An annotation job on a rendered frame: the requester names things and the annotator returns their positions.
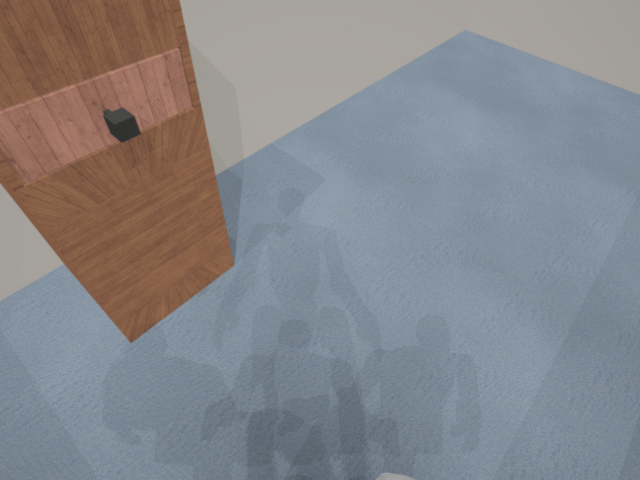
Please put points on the cabinet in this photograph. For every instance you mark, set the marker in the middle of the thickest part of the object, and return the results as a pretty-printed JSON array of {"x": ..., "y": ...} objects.
[{"x": 139, "y": 224}]

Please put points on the drawer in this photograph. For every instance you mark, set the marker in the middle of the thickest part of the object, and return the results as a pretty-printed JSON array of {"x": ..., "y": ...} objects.
[{"x": 47, "y": 132}]

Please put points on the handle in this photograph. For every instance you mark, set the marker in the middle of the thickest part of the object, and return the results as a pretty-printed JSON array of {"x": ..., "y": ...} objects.
[{"x": 122, "y": 124}]

